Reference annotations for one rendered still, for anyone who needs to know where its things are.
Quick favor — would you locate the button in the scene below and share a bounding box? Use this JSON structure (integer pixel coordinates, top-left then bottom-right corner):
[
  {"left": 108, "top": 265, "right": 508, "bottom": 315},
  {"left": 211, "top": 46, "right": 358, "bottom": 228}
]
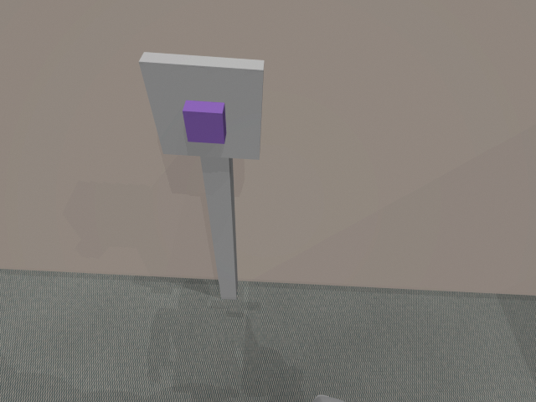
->
[{"left": 183, "top": 100, "right": 226, "bottom": 144}]

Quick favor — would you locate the panel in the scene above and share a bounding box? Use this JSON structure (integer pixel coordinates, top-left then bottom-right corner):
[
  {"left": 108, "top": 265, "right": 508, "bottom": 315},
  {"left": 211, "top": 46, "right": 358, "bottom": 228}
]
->
[{"left": 139, "top": 52, "right": 264, "bottom": 300}]

